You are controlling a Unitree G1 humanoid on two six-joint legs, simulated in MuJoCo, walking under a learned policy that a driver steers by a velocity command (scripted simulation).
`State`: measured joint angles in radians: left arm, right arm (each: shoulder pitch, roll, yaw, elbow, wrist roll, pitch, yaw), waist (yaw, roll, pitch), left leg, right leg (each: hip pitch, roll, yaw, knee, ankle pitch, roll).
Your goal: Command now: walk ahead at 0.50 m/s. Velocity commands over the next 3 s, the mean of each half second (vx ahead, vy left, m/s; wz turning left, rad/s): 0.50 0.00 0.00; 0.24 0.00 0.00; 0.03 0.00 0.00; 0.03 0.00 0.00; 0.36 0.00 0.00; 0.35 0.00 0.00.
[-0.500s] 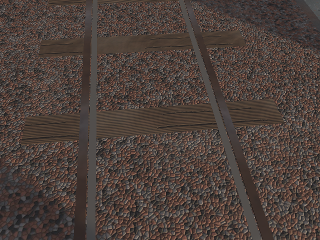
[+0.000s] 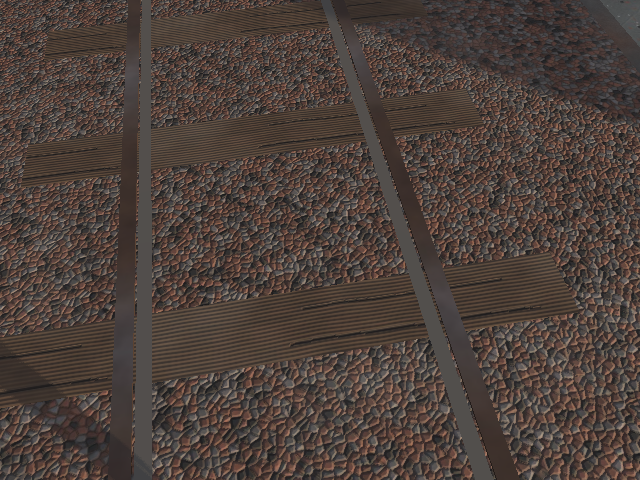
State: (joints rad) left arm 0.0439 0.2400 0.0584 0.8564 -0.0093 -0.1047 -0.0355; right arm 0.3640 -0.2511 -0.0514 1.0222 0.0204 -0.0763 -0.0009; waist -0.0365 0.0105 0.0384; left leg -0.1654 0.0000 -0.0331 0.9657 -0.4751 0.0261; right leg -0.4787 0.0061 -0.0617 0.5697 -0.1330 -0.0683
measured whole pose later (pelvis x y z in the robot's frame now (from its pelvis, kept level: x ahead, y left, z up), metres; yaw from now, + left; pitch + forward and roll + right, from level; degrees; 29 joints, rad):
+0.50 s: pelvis +0.28 +0.03 +0.00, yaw +0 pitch +2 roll -2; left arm 0.41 0.25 0.07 1.03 -0.02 -0.06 0.01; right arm -0.01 -0.23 -0.05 0.85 0.02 -0.09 0.04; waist 0.07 0.02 0.01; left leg -0.50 0.04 0.03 0.49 -0.02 0.08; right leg 0.09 0.01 -0.05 0.31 -0.43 0.00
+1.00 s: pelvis +0.47 +0.04 +0.01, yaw +0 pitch +1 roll +2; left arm 0.10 0.22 0.06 0.95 0.01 -0.03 0.02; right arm 0.19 -0.23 -0.04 1.01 -0.01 -0.05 -0.01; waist -0.02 0.00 0.00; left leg -0.16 -0.04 0.06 0.46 -0.32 0.03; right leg -0.38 -0.04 0.00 0.50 -0.13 0.00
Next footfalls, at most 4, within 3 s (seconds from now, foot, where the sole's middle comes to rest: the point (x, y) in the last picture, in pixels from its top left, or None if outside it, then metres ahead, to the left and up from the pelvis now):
0.50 left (264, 479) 0.46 0.14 -0.76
0.94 right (372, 412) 0.58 -0.08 -0.76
2.68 left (269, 267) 0.97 0.14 -0.76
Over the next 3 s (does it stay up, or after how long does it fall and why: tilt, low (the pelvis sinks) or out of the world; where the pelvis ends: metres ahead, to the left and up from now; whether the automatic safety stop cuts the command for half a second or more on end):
stays up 0.92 0.06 0.02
